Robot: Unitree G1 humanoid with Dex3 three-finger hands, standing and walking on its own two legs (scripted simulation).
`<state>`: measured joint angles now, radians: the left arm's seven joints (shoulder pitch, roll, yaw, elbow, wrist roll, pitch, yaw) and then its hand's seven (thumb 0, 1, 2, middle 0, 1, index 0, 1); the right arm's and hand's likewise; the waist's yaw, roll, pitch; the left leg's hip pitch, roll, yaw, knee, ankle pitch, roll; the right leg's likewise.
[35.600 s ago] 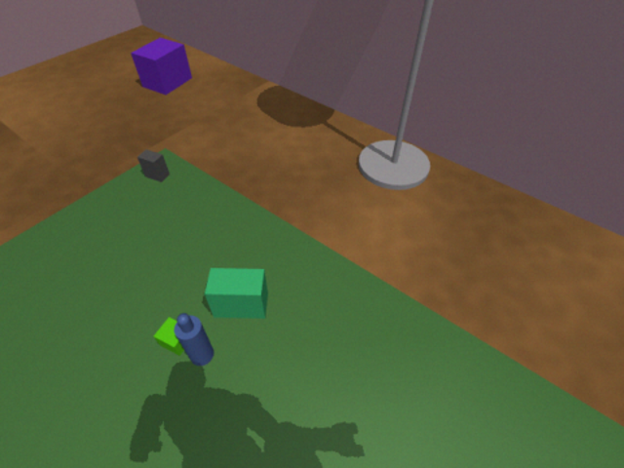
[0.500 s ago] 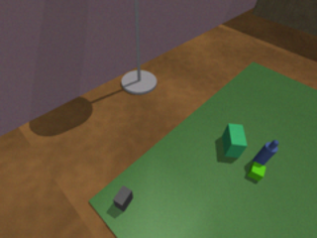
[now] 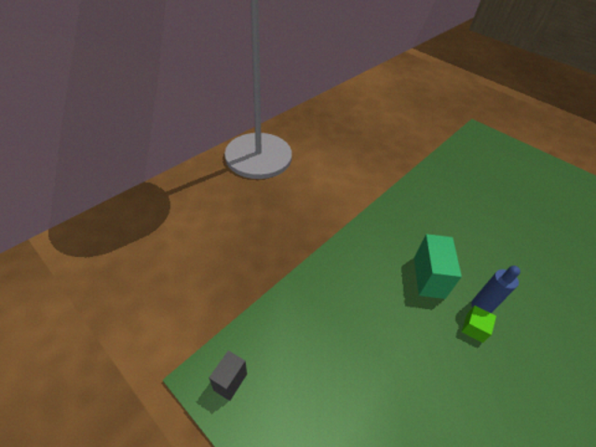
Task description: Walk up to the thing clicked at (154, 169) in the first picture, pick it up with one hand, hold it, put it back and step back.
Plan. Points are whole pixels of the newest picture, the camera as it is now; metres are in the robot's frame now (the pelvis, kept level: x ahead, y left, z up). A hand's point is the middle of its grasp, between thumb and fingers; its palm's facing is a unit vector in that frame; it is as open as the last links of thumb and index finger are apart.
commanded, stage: walk up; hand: left
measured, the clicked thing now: (229, 375) +0.45 +0.18 -0.72
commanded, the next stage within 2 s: stand in 0.20 s
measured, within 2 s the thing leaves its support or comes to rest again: neither
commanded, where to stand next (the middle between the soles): +0.07 -0.06 m, yaw +1 degrees
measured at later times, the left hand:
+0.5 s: hand out of the picture +0.06 +0.26 -0.17, palm faces +0.00 -0.96 -0.30, open 7.4 cm
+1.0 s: hand out of the picture +0.01 +0.27 -0.17, palm faces +0.00 -0.95 -0.32, open 7.4 cm
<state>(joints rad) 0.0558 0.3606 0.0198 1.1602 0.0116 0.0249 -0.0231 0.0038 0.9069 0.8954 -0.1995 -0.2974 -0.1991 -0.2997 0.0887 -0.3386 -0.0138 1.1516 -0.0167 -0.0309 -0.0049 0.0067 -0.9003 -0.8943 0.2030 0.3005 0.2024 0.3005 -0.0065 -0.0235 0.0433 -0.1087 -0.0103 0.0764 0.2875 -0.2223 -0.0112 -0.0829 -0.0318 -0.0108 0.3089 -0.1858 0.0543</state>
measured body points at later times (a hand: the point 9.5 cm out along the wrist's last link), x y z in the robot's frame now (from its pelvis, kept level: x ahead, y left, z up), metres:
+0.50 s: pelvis -0.02 +0.02 +0.00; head -0.02 +0.04 +0.45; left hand +0.06 +0.31 -0.15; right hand +0.07 -0.29 -0.12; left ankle +0.01 +0.07 -0.75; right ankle -0.01 -0.16 -0.74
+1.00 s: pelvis -0.01 +0.01 +0.00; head -0.01 +0.04 +0.45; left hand +0.02 +0.32 -0.15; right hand +0.07 -0.29 -0.12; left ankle +0.01 +0.07 -0.75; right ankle -0.01 -0.16 -0.74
